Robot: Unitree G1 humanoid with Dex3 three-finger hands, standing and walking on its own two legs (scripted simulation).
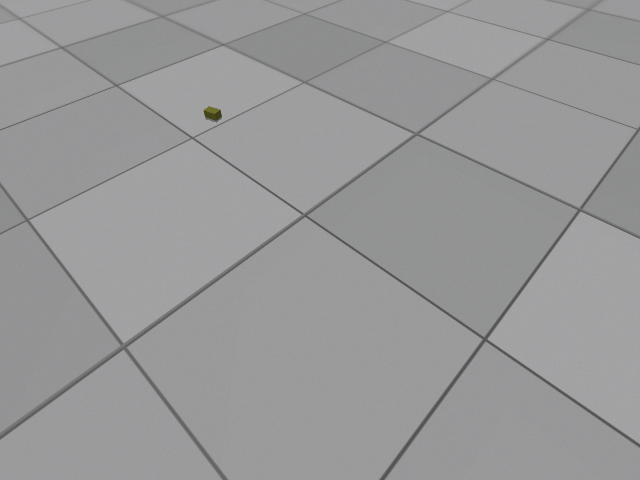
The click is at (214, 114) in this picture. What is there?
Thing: small box
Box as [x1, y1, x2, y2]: [203, 106, 221, 120]
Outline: 203,110 206,117 216,120 221,116 219,109 209,106
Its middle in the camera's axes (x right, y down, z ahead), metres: -0.63 -0.76 +2.31
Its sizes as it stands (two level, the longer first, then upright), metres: 0.085 0.053 0.046
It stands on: the floor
